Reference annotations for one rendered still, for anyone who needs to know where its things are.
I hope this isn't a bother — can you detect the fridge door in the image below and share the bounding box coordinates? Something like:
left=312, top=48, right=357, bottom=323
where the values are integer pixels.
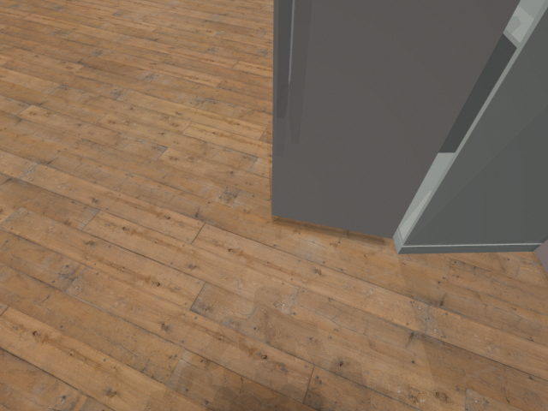
left=272, top=0, right=521, bottom=239

